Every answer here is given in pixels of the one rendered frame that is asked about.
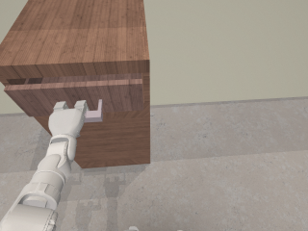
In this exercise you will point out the robot left upper arm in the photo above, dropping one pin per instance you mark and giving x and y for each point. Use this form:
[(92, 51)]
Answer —
[(31, 218)]

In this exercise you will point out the handle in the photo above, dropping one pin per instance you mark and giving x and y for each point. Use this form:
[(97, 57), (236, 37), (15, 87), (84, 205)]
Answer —
[(94, 116)]

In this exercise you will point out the left robot hand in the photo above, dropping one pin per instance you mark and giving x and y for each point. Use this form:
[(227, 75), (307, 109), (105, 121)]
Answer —
[(65, 121)]

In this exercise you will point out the robot left forearm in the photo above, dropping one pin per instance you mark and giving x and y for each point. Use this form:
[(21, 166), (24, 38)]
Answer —
[(44, 189)]

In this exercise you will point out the cabinet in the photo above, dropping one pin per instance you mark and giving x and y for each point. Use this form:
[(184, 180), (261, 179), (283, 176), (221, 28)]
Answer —
[(63, 38)]

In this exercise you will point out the drawer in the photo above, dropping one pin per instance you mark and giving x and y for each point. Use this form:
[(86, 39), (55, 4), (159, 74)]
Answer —
[(119, 93)]

